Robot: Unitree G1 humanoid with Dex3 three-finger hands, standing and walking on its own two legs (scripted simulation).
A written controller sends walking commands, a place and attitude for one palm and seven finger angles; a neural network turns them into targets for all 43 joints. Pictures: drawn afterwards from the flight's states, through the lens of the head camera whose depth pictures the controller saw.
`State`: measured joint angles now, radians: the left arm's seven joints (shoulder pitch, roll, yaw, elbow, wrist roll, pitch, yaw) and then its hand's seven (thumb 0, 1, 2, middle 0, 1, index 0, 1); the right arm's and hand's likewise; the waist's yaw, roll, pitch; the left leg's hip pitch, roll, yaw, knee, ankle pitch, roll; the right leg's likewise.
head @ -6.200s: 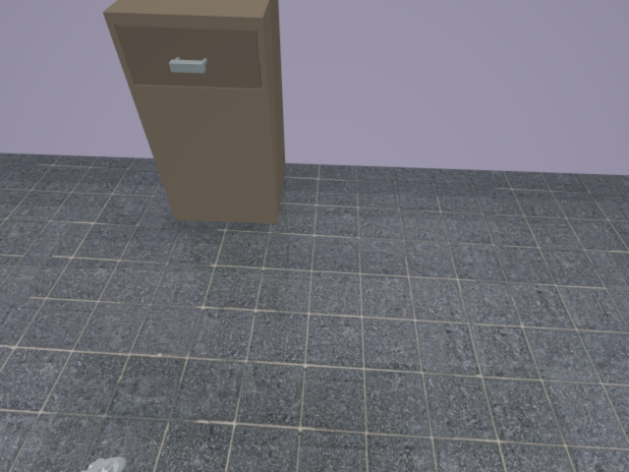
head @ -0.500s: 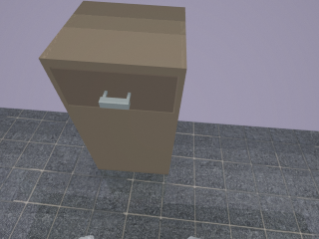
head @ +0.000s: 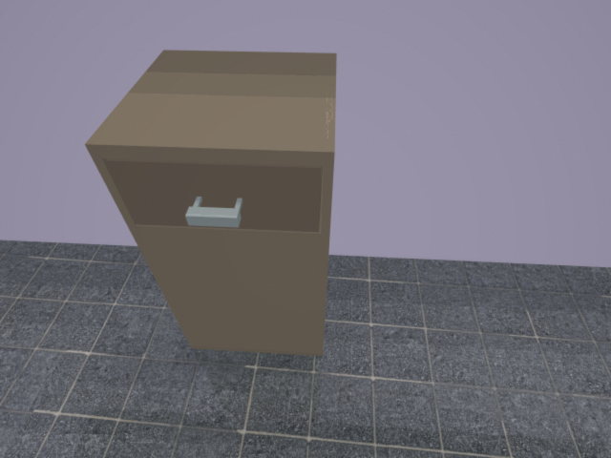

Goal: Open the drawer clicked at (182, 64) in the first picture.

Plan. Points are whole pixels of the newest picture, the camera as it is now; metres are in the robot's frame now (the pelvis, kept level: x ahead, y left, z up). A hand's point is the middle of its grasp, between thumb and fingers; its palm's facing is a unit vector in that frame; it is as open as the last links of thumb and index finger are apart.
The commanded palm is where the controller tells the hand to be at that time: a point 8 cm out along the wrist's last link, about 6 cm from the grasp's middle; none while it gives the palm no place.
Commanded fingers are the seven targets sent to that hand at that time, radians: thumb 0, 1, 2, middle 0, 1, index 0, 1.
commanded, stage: come to a stop and stand still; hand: left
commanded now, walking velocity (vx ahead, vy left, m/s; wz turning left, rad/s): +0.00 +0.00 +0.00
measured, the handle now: (216, 209) +0.58 +0.22 -0.04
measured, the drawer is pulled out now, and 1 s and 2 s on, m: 0.00 0.00 0.00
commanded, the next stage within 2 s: look again from close up in 0.28 s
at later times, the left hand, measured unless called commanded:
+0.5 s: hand out of the picture -0.02 +0.16 -0.18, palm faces +0.01 -0.99 -0.17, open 7.4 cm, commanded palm none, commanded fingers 0.00 0.90 0.90 -0.20 -0.30 -0.20 -0.30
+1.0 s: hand out of the picture -0.04 +0.22 -0.18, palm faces +0.04 -0.99 -0.16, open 7.4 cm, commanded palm none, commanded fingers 0.00 0.90 0.90 -0.20 -0.30 -0.20 -0.30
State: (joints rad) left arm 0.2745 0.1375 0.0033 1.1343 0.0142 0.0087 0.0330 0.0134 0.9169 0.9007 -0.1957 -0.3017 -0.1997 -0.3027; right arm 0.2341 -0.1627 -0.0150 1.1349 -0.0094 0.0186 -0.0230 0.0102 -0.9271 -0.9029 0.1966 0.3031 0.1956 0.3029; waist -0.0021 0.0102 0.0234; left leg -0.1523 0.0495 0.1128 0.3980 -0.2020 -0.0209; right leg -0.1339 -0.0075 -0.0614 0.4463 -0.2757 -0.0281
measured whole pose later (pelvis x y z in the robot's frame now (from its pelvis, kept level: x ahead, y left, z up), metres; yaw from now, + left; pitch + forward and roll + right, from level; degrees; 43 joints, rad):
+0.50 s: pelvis +0.00 +0.00 -0.01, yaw +0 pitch -1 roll -1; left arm 0.33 0.10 -0.01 1.12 0.02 -0.04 0.05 0.01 0.90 0.90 -0.20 -0.30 -0.20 -0.30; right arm 0.31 -0.13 0.00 1.10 -0.01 0.00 -0.02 0.01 -0.91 -0.90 0.20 0.30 0.19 0.30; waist -0.02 0.04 0.04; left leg -0.24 0.07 0.05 0.52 -0.26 -0.01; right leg -0.18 0.03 -0.07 0.46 -0.27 -0.03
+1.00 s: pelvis -0.02 +0.05 +0.00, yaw +0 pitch -2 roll +0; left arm 0.36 0.15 0.00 1.08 0.02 0.00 0.03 0.01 0.91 0.90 -0.19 -0.30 -0.20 -0.30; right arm 0.33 -0.14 0.01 1.07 -0.02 -0.01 -0.02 0.01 -0.92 -0.90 0.20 0.30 0.20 0.30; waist 0.00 -0.02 0.00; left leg -0.23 -0.02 0.09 0.48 -0.23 0.06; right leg -0.19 -0.06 -0.05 0.47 -0.26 0.03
